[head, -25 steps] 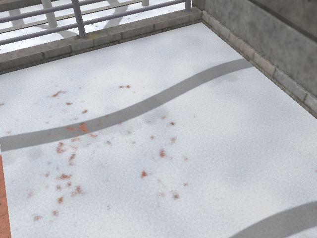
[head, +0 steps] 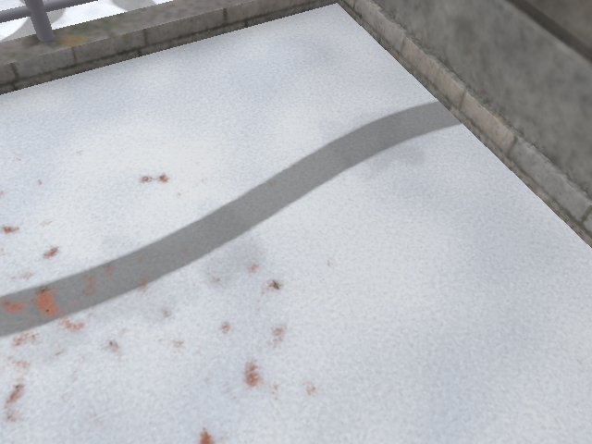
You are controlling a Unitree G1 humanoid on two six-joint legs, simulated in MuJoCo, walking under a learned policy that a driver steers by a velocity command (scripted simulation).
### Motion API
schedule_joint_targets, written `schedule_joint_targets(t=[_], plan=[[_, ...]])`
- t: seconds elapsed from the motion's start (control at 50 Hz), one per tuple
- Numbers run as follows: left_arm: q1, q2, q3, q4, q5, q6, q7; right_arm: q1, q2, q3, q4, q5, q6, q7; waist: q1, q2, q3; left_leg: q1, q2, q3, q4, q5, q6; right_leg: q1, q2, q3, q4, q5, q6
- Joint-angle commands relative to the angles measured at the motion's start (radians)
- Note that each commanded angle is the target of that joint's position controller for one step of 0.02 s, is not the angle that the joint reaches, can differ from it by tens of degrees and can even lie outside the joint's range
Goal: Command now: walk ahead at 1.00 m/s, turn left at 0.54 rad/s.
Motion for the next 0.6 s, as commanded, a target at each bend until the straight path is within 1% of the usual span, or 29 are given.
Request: schedule_joint_targets(t=[0.02,0.04,0.06,0.08,0.1,0.12,0.14,0.16,0.18,0.2,0.22,0.24,0.26,0.28,0.3,0.32,0.34,0.38,0.4,0.42,0.44,0.46,0.48,0.5,0.52,0.54,0.56,0.58,0.6], plan=[[-0.093,0.142,0.018,-0.088,-0.019,-0.034,0.003,0.013,-0.05,-0.01,-0.04,0.009,-0.016,0.017,-0.055,-0.036,0.03,0.352,-0.108,0.151,-0.169,0.142,0.063,-0.212,-0.281,0.02,-0.193,1.165,-0.048],[-0.081,0.175,0.026,-0.094,-0.009,-0.023,0.012,0.073,-0.075,-0.019,-0.025,0.006,-0.012,0.021,-0.087,-0.067,-0.032,0.397,-0.159,0.174,-0.189,0.09,0.079,-0.114,-0.292,0.004,-0.082,1.363,-0.031],[-0.114,0.214,0.037,-0.11,0.008,-0.002,0.023,0.196,-0.115,-0.037,0.003,0.007,-0.006,0.021,-0.163,-0.105,-0.121,0.508,-0.2,0.18,-0.19,0.027,0.097,-0.071,-0.307,-0.004,0.116,1.472,-0.017],[-0.172,0.24,0.046,-0.138,0.016,0.019,0.029,0.382,-0.165,-0.061,0.051,0.006,0.005,0.017,-0.266,-0.114,-0.224,0.708,-0.226,0.16,-0.191,-0.036,0.122,-0.115,-0.315,0.005,0.376,1.47,-0.012],[-0.228,0.251,0.055,-0.153,0.006,0.029,0.019,0.533,-0.212,-0.087,0.089,0.012,0.018,0.006,-0.358,-0.05,-0.27,0.897,-0.203,0.091,-0.283,-0.035,0.169,-0.232,-0.237,-0.015,0.77,1.166,0.004],[-0.253,0.092,0.021,-0.189,0.012,0.014,-0.002,0.448,-0.236,-0.091,0.092,0.019,0.035,-0.006,-0.241,0.248,-0.157,0.945,-0.084,-0.174,-0.328,0.091,0.184,-0.559,-0.044,0.02,1.192,0.067,0.046],[-0.057,0.054,-0.002,-0.287,-0.02,0.002,-0.008,0.377,-0.31,-0.091,0.043,-0.019,0.028,-0.01,-0.064,0.31,-0.359,1.184,0.156,-0.69,-0.464,0.196,0.372,-0.821,-0.03,0.231,1.324,-0.058,0.049],[-0.108,0.082,-0.01,-0.27,-0.009,-0.007,0.0,0.343,-0.249,-0.088,0.032,-0.021,0.022,-0.023,-0.095,0.103,-0.31,1.146,0.181,-0.773,-0.608,0.096,0.353,-0.905,-0.075,0.273,1.261,0.024,0.037],[-0.122,0.105,-0.008,-0.255,-0.009,-0.004,0.003,0.303,-0.201,-0.075,0.038,-0.02,0.014,-0.036,-0.047,-0.043,-0.133,0.95,0.165,-0.63,-0.599,0.196,0.294,-0.885,-0.128,0.264,1.154,0.095,0.038],[-0.153,0.094,-0.011,-0.255,0.009,0.008,0.006,0.242,-0.172,-0.063,0.032,-0.014,0.006,-0.038,-0.005,-0.1,-0.062,0.785,0.128,-0.507,-0.581,0.375,0.249,-0.811,-0.163,0.252,1.08,0.115,0.045],[-0.147,0.097,-0.012,-0.248,0.026,0.031,0.005,0.215,-0.155,-0.051,0.017,0.0,-0.012,-0.038,0.019,-0.115,-0.044,0.677,0.097,-0.411,-0.573,0.582,0.212,-0.726,-0.18,0.255,1.014,0.129,0.052],[-0.143,0.094,-0.015,-0.25,0.031,0.058,0.001,0.224,-0.135,-0.04,0.028,0.017,-0.028,-0.037,0.039,-0.096,-0.036,0.605,0.051,-0.316,-0.598,0.687,0.163,-0.66,-0.191,0.244,0.917,0.135,0.062],[-0.157,0.091,-0.02,-0.263,0.027,0.073,-0.005,0.226,-0.148,-0.038,0.037,0.025,-0.039,-0.035,0.048,-0.065,-0.041,0.569,0.008,-0.243,-0.626,0.748,0.133,-0.614,-0.187,0.222,0.8,0.132,0.069],[-0.188,0.089,-0.021,-0.274,0.021,0.077,-0.01,0.228,-0.167,-0.041,0.042,0.025,-0.046,-0.036,0.046,-0.045,-0.045,0.571,-0.038,-0.186,-0.64,0.839,0.107,-0.595,-0.168,0.189,0.71,0.167,0.073],[-0.217,0.082,-0.026,-0.282,0.015,0.078,-0.014,0.234,-0.173,-0.041,0.044,0.026,-0.049,-0.038,0.037,-0.022,-0.054,0.589,-0.071,-0.142,-0.64,0.935,0.077,-0.588,-0.146,0.157,0.624,0.221,0.074],[-0.227,0.068,-0.033,-0.284,0.008,0.078,-0.016,0.222,-0.17,-0.039,0.043,0.027,-0.045,-0.039,0.036,0.0,-0.07,0.599,-0.107,-0.096,-0.64,0.954,0.044,-0.559,-0.129,0.133,0.524,0.297,0.072],[-0.24,0.055,-0.041,-0.283,0.001,0.073,-0.017,0.21,-0.159,-0.036,0.039,0.028,-0.042,-0.039,0.024,0.017,-0.087,0.612,-0.136,-0.059,-0.644,0.918,0.019,-0.524,-0.11,0.112,0.408,0.386,0.068],[-0.305,0.052,-0.046,-0.286,-0.007,0.063,-0.012,0.246,-0.139,-0.031,0.054,0.029,-0.04,-0.041,-0.029,0.036,-0.102,0.682,-0.146,-0.038,-0.636,0.84,-0.01,-0.497,-0.075,0.078,0.23,0.566,0.061],[-0.314,0.057,-0.045,-0.279,-0.008,0.059,-0.007,0.266,-0.132,-0.029,0.062,0.029,-0.041,-0.042,-0.045,0.039,-0.113,0.71,-0.14,-0.037,-0.618,0.813,-0.023,-0.468,-0.057,0.071,0.177,0.634,0.056],[-0.294,0.068,-0.042,-0.265,-0.006,0.054,-0.003,0.272,-0.133,-0.03,0.067,0.027,-0.042,-0.045,-0.044,0.045,-0.121,0.727,-0.13,-0.041,-0.587,0.803,-0.034,-0.428,-0.038,0.07,0.144,0.67,0.049],[-0.247,0.086,-0.036,-0.244,0.0,0.048,0.0,0.263,-0.142,-0.034,0.066,0.024,-0.045,-0.049,-0.027,0.058,-0.132,0.733,-0.115,-0.052,-0.544,0.806,-0.045,-0.374,-0.025,0.08,0.124,0.675,0.04],[-0.168,0.111,-0.027,-0.214,0.007,0.041,0.004,0.235,-0.157,-0.04,0.063,0.021,-0.046,-0.057,0.012,0.081,-0.138,0.731,-0.096,-0.069,-0.487,0.806,-0.056,-0.307,-0.023,0.11,0.106,0.662,0.03],[-0.055,0.139,-0.015,-0.173,0.01,0.032,0.009,0.183,-0.178,-0.047,0.057,0.02,-0.043,-0.065,0.077,0.092,-0.143,0.729,-0.084,-0.073,-0.388,0.8,-0.064,-0.233,-0.041,0.146,0.066,0.672,0.016],[0.077,0.154,-0.006,-0.123,0.015,0.016,0.013,0.125,-0.185,-0.049,0.048,0.03,-0.037,-0.07,0.159,0.064,-0.147,0.714,-0.111,-0.053,-0.203,0.684,-0.071,-0.148,-0.1,0.185,-0.045,0.81,-0.01],[0.147,0.196,0.003,-0.095,0.018,0.006,0.015,0.142,-0.152,-0.043,0.031,0.041,-0.028,-0.071,0.168,-0.105,-0.217,0.615,-0.233,0.021,0.173,0.051,-0.078,-0.021,-0.271,0.313,0.029,1.409,-0.075],[0.093,0.162,-0.02,-0.11,0.016,0.014,0.011,0.436,-0.032,-0.027,0.078,0.069,-0.01,-0.074,-0.001,-0.237,-0.387,0.455,-0.347,-0.134,0.393,-0.593,-0.096,0.169,-0.527,0.633,0.129,1.895,-0.26],[-0.009,0.162,-0.009,-0.14,-0.016,0.027,0.003,0.486,-0.077,-0.024,0.129,0.031,0.007,-0.08,-0.014,-0.123,-0.396,0.432,-0.291,-0.213,0.432,-0.498,-0.079,0.078,-0.532,0.668,0.05,1.629,-0.313],[-0.116,0.104,-0.021,-0.17,-0.025,0.037,0.006,0.378,-0.126,-0.032,0.12,0.001,0.018,-0.075,-0.018,-0.044,-0.268,0.401,-0.256,-0.176,0.425,-0.44,-0.082,-0.067,-0.478,0.612,-0.012,1.317,-0.308],[-0.163,0.047,-0.043,-0.179,-0.015,0.045,0.009,0.284,-0.135,-0.034,0.099,-0.012,0.025,-0.068,-0.029,0.023,-0.195,0.405,-0.219,-0.162,0.334,-0.408,-0.08,-0.183,-0.422,0.548,-0.056,1.108,-0.261]])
